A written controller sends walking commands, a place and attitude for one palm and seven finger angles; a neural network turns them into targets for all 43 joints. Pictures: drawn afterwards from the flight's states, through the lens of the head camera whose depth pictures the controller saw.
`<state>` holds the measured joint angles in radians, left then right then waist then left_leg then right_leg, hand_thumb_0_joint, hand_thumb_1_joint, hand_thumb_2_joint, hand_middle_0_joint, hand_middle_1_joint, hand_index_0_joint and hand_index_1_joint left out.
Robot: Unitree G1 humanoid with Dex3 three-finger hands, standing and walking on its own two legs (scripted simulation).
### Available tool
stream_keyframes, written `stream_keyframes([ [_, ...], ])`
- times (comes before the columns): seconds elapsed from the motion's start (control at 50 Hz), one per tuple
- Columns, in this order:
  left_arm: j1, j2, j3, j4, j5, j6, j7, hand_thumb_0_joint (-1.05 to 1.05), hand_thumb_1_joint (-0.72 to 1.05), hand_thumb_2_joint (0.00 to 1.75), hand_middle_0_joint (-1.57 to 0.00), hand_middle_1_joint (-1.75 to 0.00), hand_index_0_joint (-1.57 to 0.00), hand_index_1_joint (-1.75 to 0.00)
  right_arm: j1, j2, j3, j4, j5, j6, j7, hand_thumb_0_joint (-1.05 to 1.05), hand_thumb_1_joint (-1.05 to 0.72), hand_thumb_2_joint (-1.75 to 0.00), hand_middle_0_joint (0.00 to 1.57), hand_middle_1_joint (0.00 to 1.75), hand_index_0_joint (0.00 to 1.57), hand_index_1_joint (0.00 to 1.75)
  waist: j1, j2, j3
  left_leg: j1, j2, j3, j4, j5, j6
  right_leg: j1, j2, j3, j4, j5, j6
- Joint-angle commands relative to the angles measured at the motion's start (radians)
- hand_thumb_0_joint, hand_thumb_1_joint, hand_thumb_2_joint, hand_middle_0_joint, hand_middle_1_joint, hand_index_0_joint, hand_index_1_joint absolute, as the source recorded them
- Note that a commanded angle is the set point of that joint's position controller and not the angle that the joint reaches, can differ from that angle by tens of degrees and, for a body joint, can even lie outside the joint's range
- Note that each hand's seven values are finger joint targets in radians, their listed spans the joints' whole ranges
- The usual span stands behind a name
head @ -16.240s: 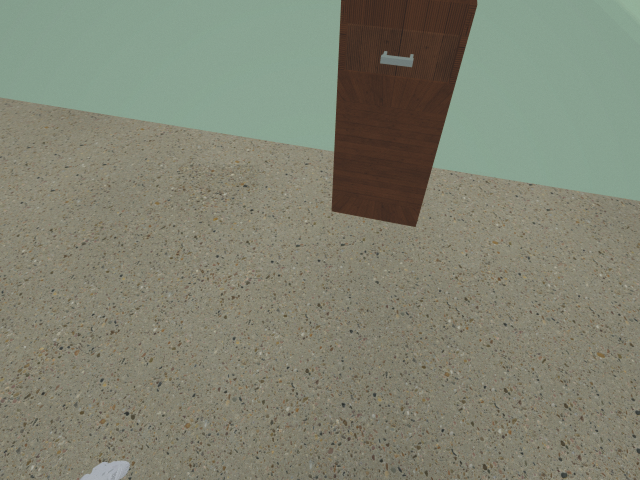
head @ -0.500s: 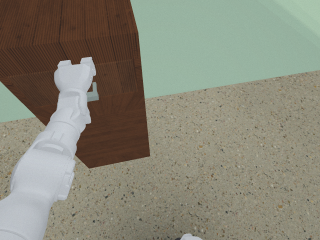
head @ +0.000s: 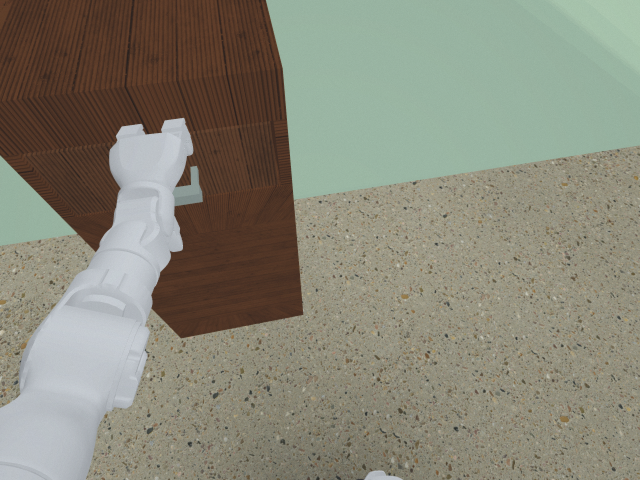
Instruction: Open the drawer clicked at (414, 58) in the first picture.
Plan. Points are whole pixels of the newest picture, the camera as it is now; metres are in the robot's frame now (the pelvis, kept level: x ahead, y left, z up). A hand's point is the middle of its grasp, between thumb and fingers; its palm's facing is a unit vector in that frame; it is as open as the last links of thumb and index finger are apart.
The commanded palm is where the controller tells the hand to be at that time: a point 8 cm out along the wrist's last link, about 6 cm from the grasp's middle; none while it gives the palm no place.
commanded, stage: re-aim the fingers above the handle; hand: left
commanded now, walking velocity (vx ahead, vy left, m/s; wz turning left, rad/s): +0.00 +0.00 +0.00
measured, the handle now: (167, 187) +0.54 +0.20 -0.01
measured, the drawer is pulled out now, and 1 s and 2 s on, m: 0.00 0.00 0.00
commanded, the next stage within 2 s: lower the fingers behind the handle in 0.50 s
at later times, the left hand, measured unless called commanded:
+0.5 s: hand (162, 188) +0.50 +0.18 +0.04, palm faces -0.03 -0.02 -1.00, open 13.8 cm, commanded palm +0.48 +0.19 +0.10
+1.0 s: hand (166, 201) +0.50 +0.18 +0.02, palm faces -0.05 -0.02 -1.00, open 13.8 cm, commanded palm +0.48 +0.19 +0.07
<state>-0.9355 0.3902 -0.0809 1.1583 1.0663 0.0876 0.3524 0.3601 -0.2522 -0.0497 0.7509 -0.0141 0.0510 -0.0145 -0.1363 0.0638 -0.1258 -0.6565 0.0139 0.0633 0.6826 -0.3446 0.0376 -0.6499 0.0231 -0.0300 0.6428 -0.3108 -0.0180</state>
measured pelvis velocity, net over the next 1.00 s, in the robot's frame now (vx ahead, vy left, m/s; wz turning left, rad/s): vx -0.01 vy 0.00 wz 0.00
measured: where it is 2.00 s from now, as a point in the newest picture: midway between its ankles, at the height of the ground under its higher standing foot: outside the picture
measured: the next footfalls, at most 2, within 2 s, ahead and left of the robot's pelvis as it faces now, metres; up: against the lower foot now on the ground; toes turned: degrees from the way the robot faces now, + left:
none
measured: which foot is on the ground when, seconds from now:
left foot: down 0.00-1.00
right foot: down 0.00-1.00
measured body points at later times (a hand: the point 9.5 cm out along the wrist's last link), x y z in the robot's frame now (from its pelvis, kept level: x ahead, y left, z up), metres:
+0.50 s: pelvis +0.00 +0.00 +0.00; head +0.09 -0.01 +0.44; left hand +0.49 +0.18 +0.10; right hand +0.01 -0.27 -0.13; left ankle -0.02 +0.09 -0.72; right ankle -0.01 -0.11 -0.72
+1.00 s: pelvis -0.01 +0.00 -0.01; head +0.10 -0.01 +0.43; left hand +0.49 +0.18 +0.07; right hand -0.01 -0.27 -0.14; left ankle -0.02 +0.09 -0.72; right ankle -0.01 -0.11 -0.72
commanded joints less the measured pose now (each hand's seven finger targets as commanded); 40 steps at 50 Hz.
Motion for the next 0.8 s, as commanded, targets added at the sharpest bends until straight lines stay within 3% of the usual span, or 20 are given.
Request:
stream_keyframes([
  [0.0, -0.485, 0.221, 0.027, -0.197, 0.004, 0.0, 0.041, 0.0, -0.5, 0.3, -0.3, -1.2, -0.3, -1.2, 0.131, -0.158, -0.05, -0.047, 0.007, -0.017, -0.012, 0.0, -0.9, -0.9, 0.2, 0.3, 0.2, 0.3, -0.017, -0.02, -0.415, 0.272, -0.024, -0.047, -0.033, 0.433, 0.001, 0.202, 0.031, 0.015, -0.04, 0.377, -0.003],
  [0.04, -0.488, 0.237, 0.045, -0.227, 0.004, -0.009, 0.039, 0.0, -0.5, 0.3, -0.3, -1.2, -0.3, -1.2, 0.133, -0.158, -0.053, -0.049, 0.004, -0.015, -0.012, 0.0, -0.9, -0.9, 0.2, 0.3, 0.2, 0.3, -0.008, -0.013, -0.467, 0.296, -0.025, -0.049, -0.026, 0.477, 0.001, 0.229, 0.031, 0.019, -0.034, 0.412, -0.005],
  [0.06, -0.473, 0.206, 0.019, -0.222, 0.005, -0.01, 0.036, 0.0, -0.5, 0.3, -0.3, -1.2, -0.3, -1.2, 0.132, -0.153, -0.055, -0.051, 0.005, -0.016, -0.011, 0.0, -0.9, -0.9, 0.2, 0.3, 0.2, 0.3, -0.014, 0.007, -0.449, 0.305, -0.024, -0.048, -0.026, 0.475, 0.0, 0.207, 0.031, 0.016, -0.037, 0.4, -0.004],
  [0.12, -0.458, 0.192, 0.008, -0.182, 0.004, -0.003, 0.035, 0.0, -0.5, 0.3, -0.3, -1.2, -0.3, -1.2, 0.132, -0.156, -0.053, -0.042, 0.01, -0.016, -0.011, 0.0, -0.9, -0.9, 0.2, 0.3, 0.2, 0.3, -0.022, -0.03, -0.392, 0.282, -0.023, -0.05, -0.035, 0.434, 0.001, 0.185, 0.034, 0.012, -0.045, 0.366, -0.004],
  [0.22, -0.469, 0.213, 0.029, -0.22, 0.004, -0.015, 0.038, 0.0, -0.5, 0.3, -0.3, -1.2, -0.3, -1.2, 0.128, -0.153, -0.054, -0.047, 0.007, -0.017, -0.009, 0.0, -0.9, -0.9, 0.2, 0.3, 0.2, 0.3, -0.007, 0.003, -0.434, 0.296, -0.027, -0.048, -0.031, 0.455, -0.001, 0.207, 0.032, 0.016, -0.038, 0.387, -0.006],
  [0.26, -0.484, 0.212, 0.026, -0.209, 0.007, -0.012, 0.044, 0.0, -0.5, 0.3, -0.3, -1.2, -0.3, -1.2, 0.131, -0.154, -0.053, -0.042, 0.004, -0.016, -0.01, 0.0, -0.9, -0.9, 0.2, 0.3, 0.2, 0.3, -0.019, -0.015, -0.419, 0.281, -0.027, -0.046, -0.028, 0.452, 0.002, 0.204, 0.03, 0.017, -0.039, 0.395, -0.004],
  [0.34, -0.461, 0.256, 0.062, -0.198, 0.009, 0.003, 0.049, 0.0, -0.5, 0.3, -0.3, -1.2, -0.3, -1.2, 0.117, -0.156, -0.05, -0.05, 0.005, -0.013, -0.012, 0.0, -0.9, -0.9, 0.2, 0.3, 0.2, 0.3, -0.002, -0.023, -0.443, 0.258, -0.033, -0.035, -0.029, 0.446, 0.002, 0.251, 0.027, 0.024, -0.037, 0.422, -0.004],
  [0.38, -0.459, 0.219, 0.032, -0.202, 0.012, 0.005, 0.045, 0.0, -0.5, 0.3, -0.3, -1.2, -0.3, -1.2, 0.122, -0.152, -0.051, -0.052, 0.007, -0.014, -0.012, 0.0, -0.9, -0.9, 0.2, 0.3, 0.2, 0.3, -0.005, -0.012, -0.439, 0.273, -0.029, -0.041, -0.03, 0.46, 0.0, 0.231, 0.03, 0.018, -0.033, 0.418, -0.004],
  [0.46, -0.462, 0.208, 0.024, -0.223, -0.001, -0.005, 0.029, 0.0, -0.5, 0.3, -0.3, -1.2, -0.3, -1.2, 0.122, -0.155, -0.054, -0.055, 0.007, -0.014, -0.012, 0.0, -0.9, -0.9, 0.2, 0.3, 0.2, 0.3, -0.01, -0.023, -0.446, 0.293, -0.026, -0.039, -0.033, 0.469, 0.003, 0.239, 0.029, 0.021, -0.042, 0.428, 0.0],
  [0.48, -0.432, 0.244, 0.058, -0.208, 0.0, -0.006, 0.029, 0.0, -0.5, 0.3, -0.3, -1.2, -0.3, -1.2, 0.122, -0.156, -0.055, -0.051, 0.007, -0.013, -0.013, 0.0, -0.9, -0.9, 0.2, 0.3, 0.2, 0.3, -0.001, -0.026, -0.441, 0.287, -0.027, -0.037, -0.032, 0.465, 0.003, 0.244, 0.029, 0.023, -0.042, 0.43, -0.002],
  [0.52, -0.417, 0.24, 0.053, -0.23, 0.003, -0.015, 0.026, 0.0, -0.5, 0.3, -0.3, -1.2, -0.3, -1.2, 0.116, -0.153, -0.053, -0.058, 0.007, -0.013, -0.013, 0.0, -0.9, -0.9, 0.2, 0.3, 0.2, 0.3, 0.009, -0.023, -0.445, 0.279, -0.03, -0.034, -0.035, 0.473, 0.003, 0.264, 0.027, 0.023, -0.039, 0.449, -0.002],
  [0.56, -0.42, 0.202, 0.021, -0.229, 0.008, -0.018, 0.026, 0.0, -0.5, 0.3, -0.3, -1.2, -0.3, -1.2, 0.115, -0.152, -0.055, -0.055, 0.007, -0.013, -0.012, 0.0, -0.9, -0.9, 0.2, 0.3, 0.2, 0.3, -0.005, -0.024, -0.417, 0.284, -0.026, -0.04, -0.035, 0.479, 0.002, 0.234, 0.028, 0.017, -0.041, 0.433, -0.003],
  [0.58, -0.404, 0.203, 0.028, -0.218, 0.007, -0.015, 0.029, 0.0, -0.5, 0.3, -0.3, -1.2, -0.3, -1.2, 0.115, -0.152, -0.055, -0.053, 0.011, -0.013, -0.01, 0.0, -0.9, -0.9, 0.2, 0.3, 0.2, 0.3, 0.002, -0.023, -0.397, 0.279, -0.027, -0.04, -0.038, 0.456, 0.001, 0.219, 0.031, 0.015, -0.045, 0.404, -0.005],
  [0.62, -0.424, 0.177, 0.001, -0.194, 0.006, -0.01, 0.034, 0.0, -0.5, 0.3, -0.3, -1.2, -0.3, -1.2, 0.115, -0.155, -0.054, -0.046, 0.013, -0.017, -0.01, 0.0, -0.9, -0.9, 0.2, 0.3, 0.2, 0.3, -0.017, -0.04, -0.353, 0.265, -0.026, -0.043, -0.045, 0.406, 0.001, 0.185, 0.031, 0.014, -0.054, 0.356, -0.004],
  [0.66, -0.438, 0.173, 0.0, -0.202, 0.005, -0.019, 0.037, 0.0, -0.5, 0.3, -0.3, -1.2, -0.3, -1.2, 0.118, -0.153, -0.055, -0.048, 0.011, -0.021, -0.01, 0.0, -0.9, -0.9, 0.2, 0.3, 0.2, 0.3, -0.014, -0.028, -0.39, 0.272, -0.029, -0.043, -0.041, 0.409, 0.002, 0.196, 0.03, 0.019, -0.048, 0.36, -0.006],
  [0.72, -0.474, 0.194, 0.013, -0.2, 0.012, -0.026, 0.049, 0.0, -0.5, 0.3, -0.3, -1.2, -0.3, -1.2, 0.123, -0.154, -0.054, -0.041, 0.008, -0.024, -0.012, 0.0, -0.9, -0.9, 0.2, 0.3, 0.2, 0.3, -0.024, -0.026, -0.394, 0.258, -0.03, -0.044, -0.028, 0.39, 0.003, 0.178, 0.03, 0.021, -0.039, 0.351, -0.006],
  [0.76, -0.451, 0.228, 0.043, -0.184, 0.02, -0.029, 0.06, 0.0, -0.5, 0.3, -0.3, -1.2, -0.3, -1.2, 0.127, -0.154, -0.054, -0.04, 0.003, -0.024, -0.014, 0.0, -0.9, -0.9, 0.2, 0.3, 0.2, 0.3, -0.013, -0.017, -0.422, 0.246, -0.032, -0.045, -0.018, 0.406, 0.002, 0.189, 0.028, 0.022, -0.024, 0.365, -0.006],
  [0.78, -0.457, 0.209, 0.027, -0.171, 0.02, -0.026, 0.065, 0.0, -0.5, 0.3, -0.3, -1.2, -0.3, -1.2, 0.124, -0.152, -0.051, -0.041, 0.003, -0.027, -0.013, 0.0, -0.9, -0.9, 0.2, 0.3, 0.2, 0.3, -0.02, -0.018, -0.404, 0.234, -0.032, -0.043, -0.016, 0.386, 0.001, 0.17, 0.03, 0.019, -0.025, 0.349, -0.006],
])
